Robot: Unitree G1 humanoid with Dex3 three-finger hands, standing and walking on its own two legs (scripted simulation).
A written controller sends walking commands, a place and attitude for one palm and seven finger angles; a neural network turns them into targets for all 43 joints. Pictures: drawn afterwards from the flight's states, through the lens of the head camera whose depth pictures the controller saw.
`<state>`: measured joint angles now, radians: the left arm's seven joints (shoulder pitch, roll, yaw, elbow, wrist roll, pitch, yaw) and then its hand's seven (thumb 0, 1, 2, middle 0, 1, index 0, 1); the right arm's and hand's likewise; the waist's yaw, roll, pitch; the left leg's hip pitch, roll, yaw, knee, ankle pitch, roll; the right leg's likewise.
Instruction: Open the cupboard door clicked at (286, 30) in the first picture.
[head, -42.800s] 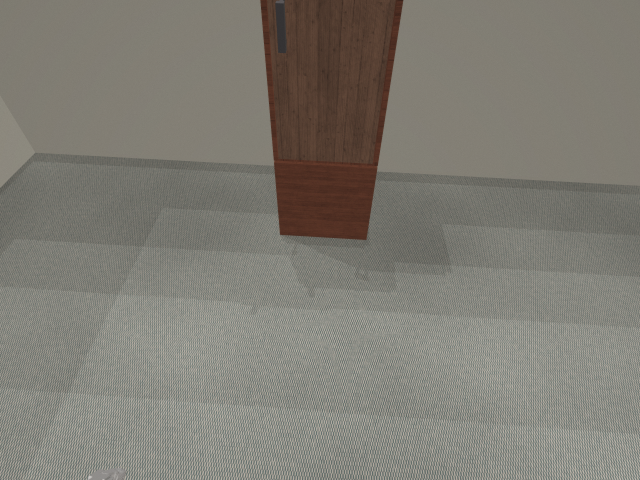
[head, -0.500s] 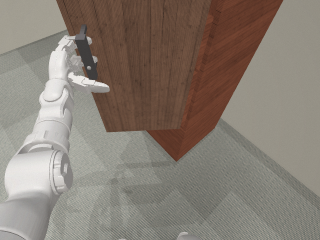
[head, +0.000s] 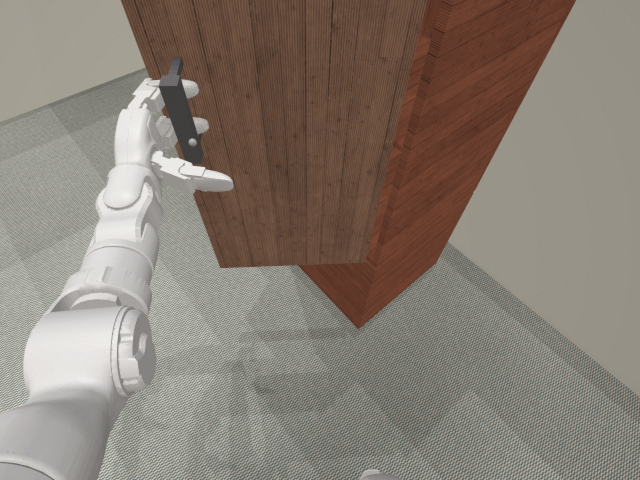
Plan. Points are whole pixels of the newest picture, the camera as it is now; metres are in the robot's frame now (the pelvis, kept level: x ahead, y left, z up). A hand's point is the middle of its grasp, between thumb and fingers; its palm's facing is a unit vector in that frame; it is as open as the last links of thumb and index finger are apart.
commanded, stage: close the thumb around the handle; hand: left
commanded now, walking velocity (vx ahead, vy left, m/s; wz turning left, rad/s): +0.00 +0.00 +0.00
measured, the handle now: (185, 112) +0.56 +0.14 +0.14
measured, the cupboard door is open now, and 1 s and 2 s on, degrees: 53 53 95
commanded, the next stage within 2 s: pull the door open along its arc in 0.78 s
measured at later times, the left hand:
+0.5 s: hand (189, 141) +0.50 +0.13 +0.14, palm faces -0.02 -1.00 +0.01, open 9.1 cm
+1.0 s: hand (199, 142) +0.50 +0.12 +0.13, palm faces -0.02 -1.00 +0.00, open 5.7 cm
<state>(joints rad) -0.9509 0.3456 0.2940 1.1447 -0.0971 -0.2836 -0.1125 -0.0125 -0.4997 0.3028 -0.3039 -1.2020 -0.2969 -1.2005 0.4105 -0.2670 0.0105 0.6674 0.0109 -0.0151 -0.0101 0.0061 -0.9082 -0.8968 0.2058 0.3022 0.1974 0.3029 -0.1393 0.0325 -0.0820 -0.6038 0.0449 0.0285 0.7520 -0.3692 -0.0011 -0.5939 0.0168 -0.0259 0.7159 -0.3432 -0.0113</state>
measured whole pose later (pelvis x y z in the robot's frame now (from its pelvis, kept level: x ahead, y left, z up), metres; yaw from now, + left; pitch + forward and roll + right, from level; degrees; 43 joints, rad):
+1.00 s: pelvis +0.00 +0.01 +0.00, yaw +0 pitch +13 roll -1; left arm -0.96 0.33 0.29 1.15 -0.09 -0.28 -0.08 -0.01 0.73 0.84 -0.36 -1.35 -0.36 -1.35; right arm 0.41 -0.26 0.01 0.66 0.00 -0.02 -0.01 0.01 -0.91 -0.90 0.21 0.30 0.20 0.30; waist -0.15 0.03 -0.09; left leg -0.63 0.04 0.04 0.76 -0.37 0.01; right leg -0.62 0.01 -0.02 0.73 -0.34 0.00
